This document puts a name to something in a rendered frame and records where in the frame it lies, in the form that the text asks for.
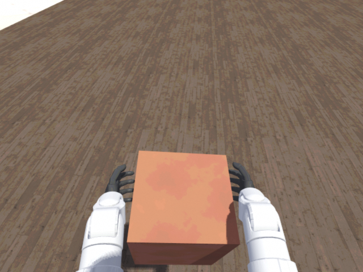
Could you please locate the right robot hand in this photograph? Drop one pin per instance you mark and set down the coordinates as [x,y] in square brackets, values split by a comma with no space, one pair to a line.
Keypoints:
[244,180]

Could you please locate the carton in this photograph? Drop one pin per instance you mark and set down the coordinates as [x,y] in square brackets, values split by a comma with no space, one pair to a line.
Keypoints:
[182,209]

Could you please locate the robot left forearm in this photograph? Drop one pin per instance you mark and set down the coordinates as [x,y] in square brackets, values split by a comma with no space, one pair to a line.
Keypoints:
[104,235]

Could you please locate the robot right forearm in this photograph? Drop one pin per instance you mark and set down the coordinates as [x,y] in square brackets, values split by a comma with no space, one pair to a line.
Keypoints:
[264,235]

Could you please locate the left robot hand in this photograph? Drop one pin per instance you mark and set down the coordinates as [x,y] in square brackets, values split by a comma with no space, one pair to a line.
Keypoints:
[115,184]

